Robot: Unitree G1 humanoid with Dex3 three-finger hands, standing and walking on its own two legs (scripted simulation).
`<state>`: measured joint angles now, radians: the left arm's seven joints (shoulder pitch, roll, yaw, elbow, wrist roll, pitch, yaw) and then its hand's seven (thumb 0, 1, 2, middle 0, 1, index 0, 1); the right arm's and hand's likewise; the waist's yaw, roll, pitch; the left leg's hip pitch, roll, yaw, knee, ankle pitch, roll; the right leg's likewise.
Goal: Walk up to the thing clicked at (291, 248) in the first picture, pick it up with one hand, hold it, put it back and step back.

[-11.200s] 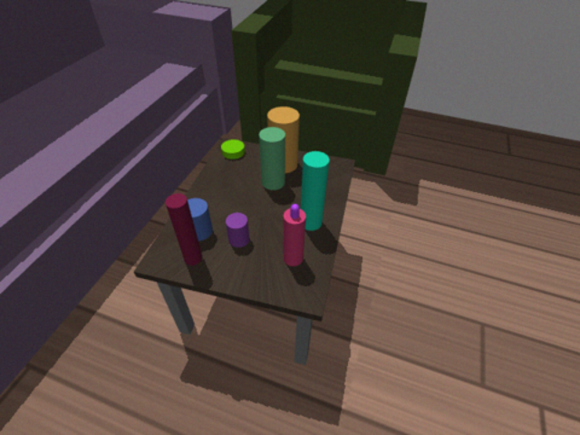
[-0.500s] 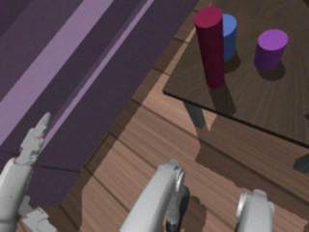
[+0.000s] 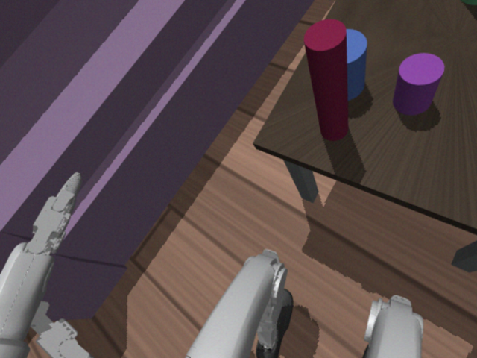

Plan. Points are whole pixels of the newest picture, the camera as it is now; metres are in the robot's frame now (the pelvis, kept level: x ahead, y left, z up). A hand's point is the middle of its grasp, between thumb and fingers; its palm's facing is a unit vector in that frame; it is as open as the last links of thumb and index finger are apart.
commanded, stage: settle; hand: right
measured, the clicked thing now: out of the picture +0.54 -0.25 -0.01
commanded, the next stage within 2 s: lift in 0.86 s
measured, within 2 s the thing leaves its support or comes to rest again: leaves its support in 0.26 s
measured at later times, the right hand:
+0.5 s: hand out of the picture +0.53 -0.24 +0.00, palm faces +0.26 +0.97 -0.01, open 8.2 cm
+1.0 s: hand out of the picture +0.54 -0.24 +0.02, palm faces +0.26 +0.97 +0.00, open 8.2 cm
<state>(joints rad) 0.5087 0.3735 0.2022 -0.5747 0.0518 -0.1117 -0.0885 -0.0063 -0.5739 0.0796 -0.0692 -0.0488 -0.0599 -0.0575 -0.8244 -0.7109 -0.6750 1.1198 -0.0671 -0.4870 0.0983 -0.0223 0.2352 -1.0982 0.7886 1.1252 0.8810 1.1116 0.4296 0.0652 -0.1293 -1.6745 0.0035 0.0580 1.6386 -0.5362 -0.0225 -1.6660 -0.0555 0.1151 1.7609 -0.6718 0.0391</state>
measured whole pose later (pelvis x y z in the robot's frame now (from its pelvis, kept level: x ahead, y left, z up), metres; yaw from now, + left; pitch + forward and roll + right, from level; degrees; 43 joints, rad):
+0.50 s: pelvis +0.01 +0.00 +0.04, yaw +0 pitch +30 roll +6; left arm 0.43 0.33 0.10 -0.33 0.08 -0.06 -0.05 -0.01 -0.56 0.08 -0.07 -0.05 -0.06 -0.06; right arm -0.75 -0.62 -0.59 1.15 -0.05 -0.48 0.03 -0.02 0.24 -1.13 0.77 1.16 0.86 1.15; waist 0.38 0.06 -0.14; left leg -1.50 -0.01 0.06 1.48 -0.51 -0.02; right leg -1.49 -0.07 0.11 1.61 -0.65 0.04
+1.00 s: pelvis +0.02 +0.00 +0.07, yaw +0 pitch +30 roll +6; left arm 0.40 0.31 0.08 -0.28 0.09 -0.04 -0.05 -0.01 -0.56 0.07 -0.06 -0.05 -0.05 -0.05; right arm -0.79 -0.64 -0.60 1.21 -0.05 -0.50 0.05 -0.02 0.24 -1.13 0.77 1.17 0.86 1.15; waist 0.38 0.05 -0.13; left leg -1.42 -0.01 0.06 1.40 -0.50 -0.02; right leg -1.42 -0.07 0.10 1.53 -0.63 0.04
